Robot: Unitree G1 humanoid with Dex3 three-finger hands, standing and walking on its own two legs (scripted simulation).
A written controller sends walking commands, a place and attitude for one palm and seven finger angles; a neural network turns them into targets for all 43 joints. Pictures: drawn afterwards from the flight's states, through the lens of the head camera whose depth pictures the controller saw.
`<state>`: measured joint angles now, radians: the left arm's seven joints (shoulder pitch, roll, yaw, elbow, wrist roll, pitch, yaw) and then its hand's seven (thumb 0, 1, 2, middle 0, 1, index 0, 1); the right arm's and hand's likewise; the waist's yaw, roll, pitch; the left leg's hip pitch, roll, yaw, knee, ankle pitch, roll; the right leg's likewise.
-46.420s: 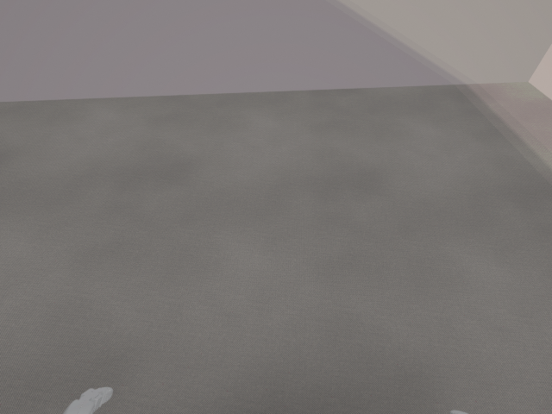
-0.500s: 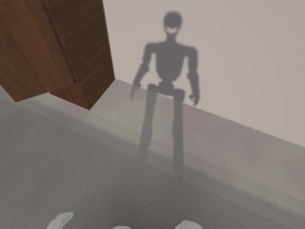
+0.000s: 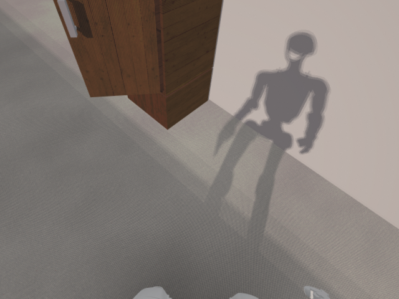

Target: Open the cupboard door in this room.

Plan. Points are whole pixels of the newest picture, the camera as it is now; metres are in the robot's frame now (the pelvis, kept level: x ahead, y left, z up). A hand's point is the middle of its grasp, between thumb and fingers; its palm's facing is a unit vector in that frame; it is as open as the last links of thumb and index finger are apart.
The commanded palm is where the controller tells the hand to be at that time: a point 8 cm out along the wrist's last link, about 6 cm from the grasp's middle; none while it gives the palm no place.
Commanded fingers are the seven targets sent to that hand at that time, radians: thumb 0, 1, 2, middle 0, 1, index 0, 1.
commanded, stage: turn to face it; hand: left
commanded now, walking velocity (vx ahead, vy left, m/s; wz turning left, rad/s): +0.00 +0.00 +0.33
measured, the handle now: (68, 15) +0.99 +0.55 -0.02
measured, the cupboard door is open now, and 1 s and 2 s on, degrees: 52 52 52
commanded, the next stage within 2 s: take the last steps up to it in 0.30 s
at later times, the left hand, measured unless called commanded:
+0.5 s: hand out of the picture +0.03 +0.16 -0.14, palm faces +0.20 -0.96 -0.22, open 7.4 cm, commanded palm none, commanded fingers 0.00 0.90 0.90 -0.20 -0.30 -0.20 -0.30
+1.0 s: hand out of the picture +0.11 +0.25 -0.14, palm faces +0.26 -0.94 -0.20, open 7.4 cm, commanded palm none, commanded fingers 0.00 0.90 0.90 -0.20 -0.30 -0.20 -0.30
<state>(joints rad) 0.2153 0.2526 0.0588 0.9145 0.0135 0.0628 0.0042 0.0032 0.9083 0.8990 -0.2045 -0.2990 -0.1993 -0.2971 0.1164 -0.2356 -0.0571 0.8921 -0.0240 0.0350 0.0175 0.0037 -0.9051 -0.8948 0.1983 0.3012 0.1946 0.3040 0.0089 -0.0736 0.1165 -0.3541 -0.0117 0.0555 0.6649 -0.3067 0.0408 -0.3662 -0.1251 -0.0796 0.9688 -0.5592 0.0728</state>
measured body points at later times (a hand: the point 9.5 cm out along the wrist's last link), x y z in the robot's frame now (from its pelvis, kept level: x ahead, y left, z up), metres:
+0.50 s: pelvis +0.00 -0.04 +0.02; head +0.03 -0.04 +0.47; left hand +0.02 +0.21 -0.12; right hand +0.11 -0.28 -0.13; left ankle -0.03 +0.08 -0.66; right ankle +0.00 -0.15 -0.72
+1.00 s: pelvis +0.09 +0.04 +0.02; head +0.11 +0.05 +0.47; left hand +0.10 +0.30 -0.13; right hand +0.11 -0.18 -0.13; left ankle +0.00 +0.10 -0.72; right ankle +0.18 -0.07 -0.67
